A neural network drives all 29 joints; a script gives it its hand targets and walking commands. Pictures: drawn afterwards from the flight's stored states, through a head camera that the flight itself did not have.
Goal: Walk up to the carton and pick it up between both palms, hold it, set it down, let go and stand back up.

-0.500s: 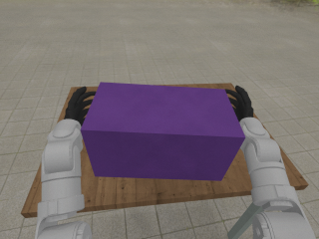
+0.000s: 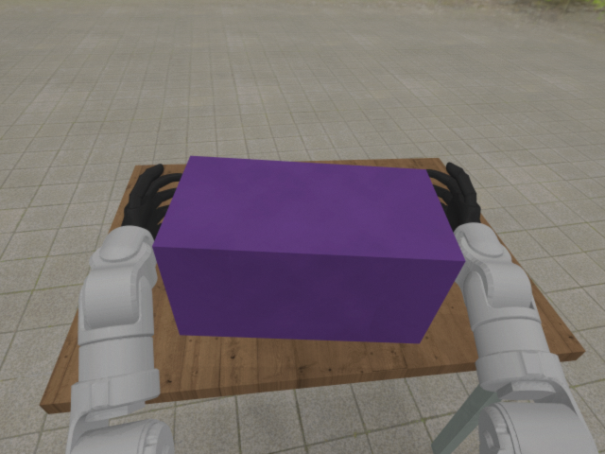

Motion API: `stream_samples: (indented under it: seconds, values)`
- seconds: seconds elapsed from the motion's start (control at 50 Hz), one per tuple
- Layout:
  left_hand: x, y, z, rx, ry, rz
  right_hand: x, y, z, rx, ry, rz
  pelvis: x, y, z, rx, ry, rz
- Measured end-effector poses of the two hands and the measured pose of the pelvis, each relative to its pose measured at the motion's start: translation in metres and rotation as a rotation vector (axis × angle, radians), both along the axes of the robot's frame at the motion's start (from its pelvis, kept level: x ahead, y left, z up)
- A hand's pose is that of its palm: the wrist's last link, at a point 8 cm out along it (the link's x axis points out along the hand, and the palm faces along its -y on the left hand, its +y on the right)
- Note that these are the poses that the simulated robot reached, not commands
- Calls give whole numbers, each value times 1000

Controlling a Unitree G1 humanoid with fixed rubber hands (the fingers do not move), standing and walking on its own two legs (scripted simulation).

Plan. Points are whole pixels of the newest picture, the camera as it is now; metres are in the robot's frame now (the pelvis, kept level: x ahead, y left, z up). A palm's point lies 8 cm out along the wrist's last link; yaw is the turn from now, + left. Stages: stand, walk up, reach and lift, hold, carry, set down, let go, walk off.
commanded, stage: hold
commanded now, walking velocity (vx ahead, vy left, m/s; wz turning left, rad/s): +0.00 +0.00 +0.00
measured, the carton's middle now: (305, 250) +0.34 +0.01 +0.14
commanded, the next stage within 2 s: set down in 0.84 s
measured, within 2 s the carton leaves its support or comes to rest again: neither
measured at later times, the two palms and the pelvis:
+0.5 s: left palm (142, 228) +0.34 +0.21 +0.18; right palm (460, 224) +0.36 -0.19 +0.18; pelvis +0.00 +0.00 +0.00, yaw +0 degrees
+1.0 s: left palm (147, 229) +0.34 +0.20 +0.17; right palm (465, 225) +0.35 -0.20 +0.18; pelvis +0.00 +0.00 +0.00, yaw +0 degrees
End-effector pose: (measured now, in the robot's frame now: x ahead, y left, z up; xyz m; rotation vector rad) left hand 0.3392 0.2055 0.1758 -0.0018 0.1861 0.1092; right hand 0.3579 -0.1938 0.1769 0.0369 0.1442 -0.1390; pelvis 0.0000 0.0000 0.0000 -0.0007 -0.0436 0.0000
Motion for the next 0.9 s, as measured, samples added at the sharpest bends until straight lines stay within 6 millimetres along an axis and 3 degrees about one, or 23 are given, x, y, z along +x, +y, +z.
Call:
stream_samples:
  seconds: [0.9]
  values:
    - [-3,-7,-1,11,-2,-6,-6,-7,0,11,-4,-10,-2,0,0,0,-14,0]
